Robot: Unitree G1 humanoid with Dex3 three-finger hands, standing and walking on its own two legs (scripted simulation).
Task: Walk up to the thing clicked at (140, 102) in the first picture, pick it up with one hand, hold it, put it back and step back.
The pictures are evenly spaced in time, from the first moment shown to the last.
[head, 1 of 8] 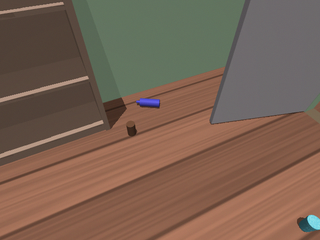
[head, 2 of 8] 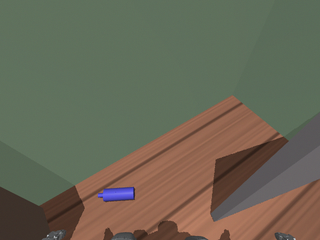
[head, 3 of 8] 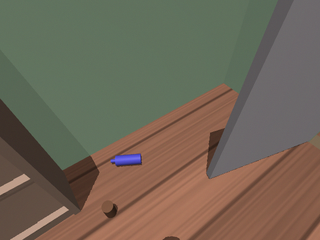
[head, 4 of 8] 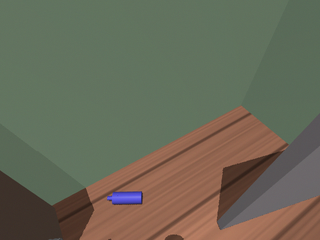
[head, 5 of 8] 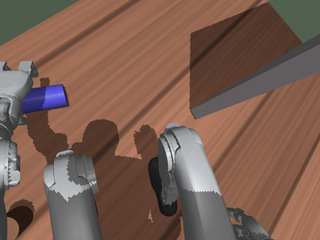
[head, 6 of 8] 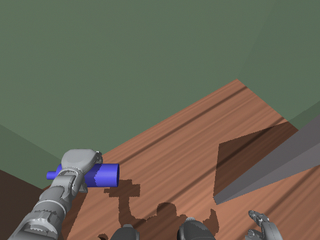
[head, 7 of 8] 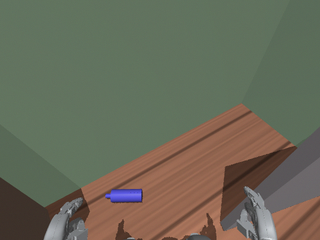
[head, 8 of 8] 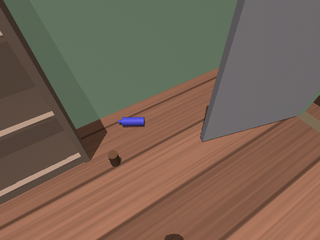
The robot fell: no
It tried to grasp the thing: yes
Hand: left
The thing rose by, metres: 0.65
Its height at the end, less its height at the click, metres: +0.00
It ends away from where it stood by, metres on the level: 0.02
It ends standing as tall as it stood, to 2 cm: yes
